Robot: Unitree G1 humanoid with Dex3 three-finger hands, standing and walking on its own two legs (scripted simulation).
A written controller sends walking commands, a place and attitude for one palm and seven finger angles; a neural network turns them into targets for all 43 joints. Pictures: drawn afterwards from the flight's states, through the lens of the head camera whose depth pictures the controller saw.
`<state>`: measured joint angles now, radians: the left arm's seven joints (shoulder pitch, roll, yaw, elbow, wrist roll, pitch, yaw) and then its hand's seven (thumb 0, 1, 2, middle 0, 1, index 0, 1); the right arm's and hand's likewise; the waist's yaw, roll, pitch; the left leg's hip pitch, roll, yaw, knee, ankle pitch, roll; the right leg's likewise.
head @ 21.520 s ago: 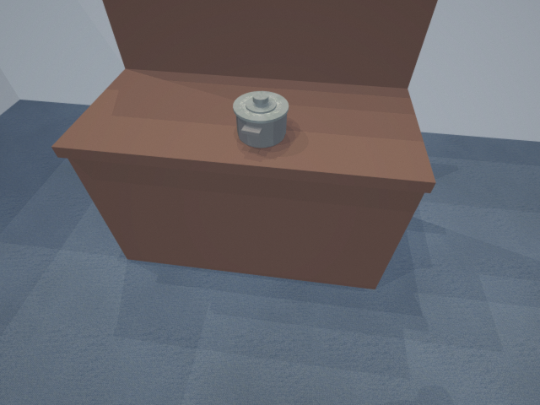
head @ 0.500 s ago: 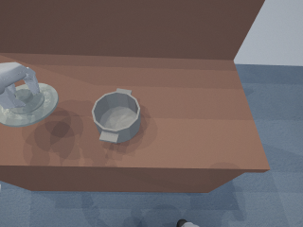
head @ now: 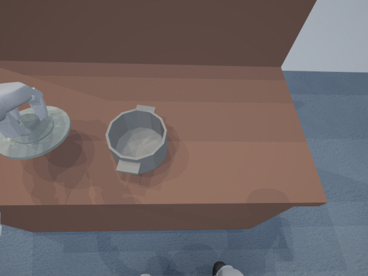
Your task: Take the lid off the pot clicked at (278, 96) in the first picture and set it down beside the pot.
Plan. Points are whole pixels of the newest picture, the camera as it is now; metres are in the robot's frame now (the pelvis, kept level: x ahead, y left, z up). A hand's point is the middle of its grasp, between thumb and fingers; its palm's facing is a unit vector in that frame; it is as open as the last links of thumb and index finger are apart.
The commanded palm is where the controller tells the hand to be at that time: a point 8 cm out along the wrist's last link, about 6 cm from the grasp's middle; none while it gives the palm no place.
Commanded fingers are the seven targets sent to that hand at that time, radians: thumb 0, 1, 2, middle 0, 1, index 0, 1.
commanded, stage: lower the lid onto the table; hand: left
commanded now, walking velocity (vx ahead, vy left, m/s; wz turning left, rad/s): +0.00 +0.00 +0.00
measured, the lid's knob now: (28, 122) +0.44 +0.34 +0.03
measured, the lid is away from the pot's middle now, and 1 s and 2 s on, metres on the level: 0.24 0.22 0.24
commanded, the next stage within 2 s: open the fingers wide in 1.42 s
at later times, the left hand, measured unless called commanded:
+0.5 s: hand (27, 130) +0.42 +0.33 +0.04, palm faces -0.50 -0.09 -0.86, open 7.5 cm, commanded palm +0.45 +0.34 +0.08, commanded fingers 0.00 0.70 0.90 -0.90 -1.09 -0.86 -1.06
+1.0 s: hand (36, 138) +0.41 +0.33 +0.01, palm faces -0.54 -0.07 -0.84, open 7.5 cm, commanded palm +0.46 +0.34 +0.05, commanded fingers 0.00 0.70 0.90 -0.90 -1.09 -0.86 -1.06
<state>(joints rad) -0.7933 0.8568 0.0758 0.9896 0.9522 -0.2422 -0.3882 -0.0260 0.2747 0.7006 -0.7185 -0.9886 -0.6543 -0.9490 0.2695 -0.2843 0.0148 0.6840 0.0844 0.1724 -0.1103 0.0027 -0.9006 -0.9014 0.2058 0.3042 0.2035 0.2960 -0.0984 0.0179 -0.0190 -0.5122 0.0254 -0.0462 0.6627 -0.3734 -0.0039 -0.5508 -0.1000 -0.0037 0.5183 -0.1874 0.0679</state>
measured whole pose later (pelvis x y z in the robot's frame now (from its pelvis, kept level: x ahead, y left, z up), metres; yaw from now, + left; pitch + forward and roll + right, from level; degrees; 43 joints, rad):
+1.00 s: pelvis -0.02 +0.00 -0.02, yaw -1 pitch +17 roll -2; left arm -0.78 0.87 0.09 1.06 0.99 -0.30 -0.32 -0.02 0.28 0.70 -0.72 -0.99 -0.65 -0.95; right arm 0.30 -0.29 0.02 0.69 0.08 0.16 -0.13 0.00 -0.90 -0.90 0.21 0.30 0.20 0.30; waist -0.13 0.01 -0.04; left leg -0.69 0.04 -0.05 0.81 -0.41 -0.01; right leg -0.73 -0.08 0.01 0.65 -0.21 0.07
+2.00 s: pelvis -0.03 +0.03 -0.04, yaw -2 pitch +19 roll -4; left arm -0.77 0.84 0.09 1.07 1.01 -0.29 -0.24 -0.01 0.41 0.53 -0.61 -1.06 -0.54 -1.02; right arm 0.29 -0.27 0.03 0.64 0.07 0.21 -0.08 0.00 -0.90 -0.90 0.21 0.30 0.20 0.30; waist -0.13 0.02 -0.07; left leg -0.83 0.02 -0.03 0.96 -0.46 0.03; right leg -0.85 -0.09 0.04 0.76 -0.24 0.03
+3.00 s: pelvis -0.03 +0.03 -0.03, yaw -1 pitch +16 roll -4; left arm -0.76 0.80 0.04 1.04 1.00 -0.25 -0.22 0.00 0.14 0.35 -0.29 -1.01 -0.28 -1.01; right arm 0.31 -0.27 0.01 0.65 0.07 0.21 -0.08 0.00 -0.90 -0.90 0.21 0.30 0.20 0.30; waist -0.11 0.02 -0.08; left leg -0.73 0.01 -0.03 0.89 -0.44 0.03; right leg -0.75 -0.09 0.03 0.69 -0.23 0.02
